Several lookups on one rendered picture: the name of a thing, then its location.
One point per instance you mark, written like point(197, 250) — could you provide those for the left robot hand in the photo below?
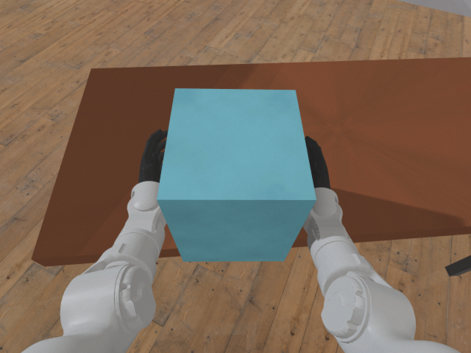
point(151, 162)

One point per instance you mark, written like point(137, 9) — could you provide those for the robot left upper arm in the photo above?
point(102, 312)

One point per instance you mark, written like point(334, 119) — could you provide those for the left robot forearm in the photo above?
point(141, 240)

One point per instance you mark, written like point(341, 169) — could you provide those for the right robot forearm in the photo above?
point(333, 252)

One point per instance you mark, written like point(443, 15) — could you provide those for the robot right upper arm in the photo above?
point(368, 317)

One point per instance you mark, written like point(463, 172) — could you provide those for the carton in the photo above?
point(236, 181)

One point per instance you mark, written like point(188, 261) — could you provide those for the right robot hand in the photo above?
point(318, 165)

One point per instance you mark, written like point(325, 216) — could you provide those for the table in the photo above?
point(395, 136)

